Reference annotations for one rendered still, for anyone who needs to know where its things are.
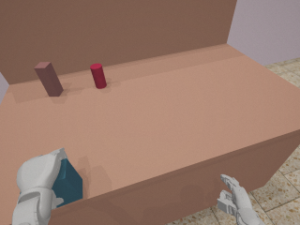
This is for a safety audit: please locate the table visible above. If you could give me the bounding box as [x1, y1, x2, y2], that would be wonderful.
[0, 0, 300, 225]

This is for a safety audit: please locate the robot left forearm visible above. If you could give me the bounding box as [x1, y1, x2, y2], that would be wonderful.
[11, 187, 53, 225]

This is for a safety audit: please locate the robot right forearm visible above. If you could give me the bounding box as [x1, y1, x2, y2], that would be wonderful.
[235, 207, 265, 225]

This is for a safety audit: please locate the right robot hand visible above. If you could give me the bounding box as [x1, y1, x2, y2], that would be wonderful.
[217, 174, 253, 217]

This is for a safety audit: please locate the sponge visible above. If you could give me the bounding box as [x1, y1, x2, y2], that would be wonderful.
[20, 158, 83, 208]

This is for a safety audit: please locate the left robot hand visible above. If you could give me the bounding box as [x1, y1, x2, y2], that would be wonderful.
[16, 147, 68, 210]

